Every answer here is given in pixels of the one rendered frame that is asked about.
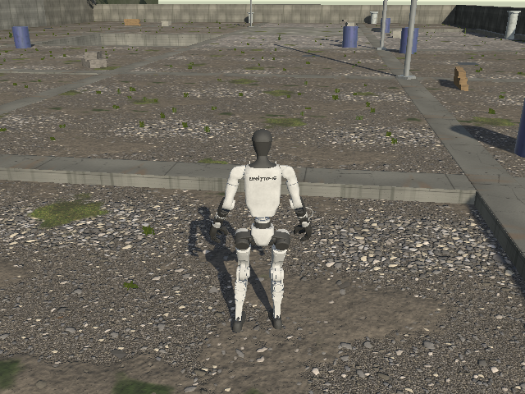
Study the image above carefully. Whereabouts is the left robot hand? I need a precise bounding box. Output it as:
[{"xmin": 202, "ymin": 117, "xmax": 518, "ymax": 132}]
[{"xmin": 209, "ymin": 223, "xmax": 228, "ymax": 243}]

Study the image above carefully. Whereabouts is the right robot upper arm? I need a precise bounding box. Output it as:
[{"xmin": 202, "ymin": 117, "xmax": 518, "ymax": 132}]
[{"xmin": 279, "ymin": 164, "xmax": 303, "ymax": 209}]

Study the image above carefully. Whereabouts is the left robot upper arm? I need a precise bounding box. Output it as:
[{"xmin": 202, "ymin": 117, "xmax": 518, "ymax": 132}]
[{"xmin": 222, "ymin": 165, "xmax": 245, "ymax": 210}]

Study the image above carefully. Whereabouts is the left robot forearm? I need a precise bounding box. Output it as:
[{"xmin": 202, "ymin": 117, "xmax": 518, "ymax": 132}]
[{"xmin": 212, "ymin": 197, "xmax": 230, "ymax": 228}]

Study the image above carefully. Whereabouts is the right robot hand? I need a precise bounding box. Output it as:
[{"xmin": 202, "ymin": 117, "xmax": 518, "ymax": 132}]
[{"xmin": 294, "ymin": 223, "xmax": 312, "ymax": 241}]

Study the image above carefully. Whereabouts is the robot right shin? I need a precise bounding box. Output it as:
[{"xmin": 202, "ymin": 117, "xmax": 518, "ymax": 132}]
[{"xmin": 271, "ymin": 268, "xmax": 284, "ymax": 318}]

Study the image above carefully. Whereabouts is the right robot thigh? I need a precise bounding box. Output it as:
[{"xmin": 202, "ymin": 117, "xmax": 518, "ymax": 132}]
[{"xmin": 269, "ymin": 229, "xmax": 290, "ymax": 282}]

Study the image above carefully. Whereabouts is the right robot forearm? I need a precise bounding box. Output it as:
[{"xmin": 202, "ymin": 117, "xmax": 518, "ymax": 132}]
[{"xmin": 294, "ymin": 196, "xmax": 310, "ymax": 227}]

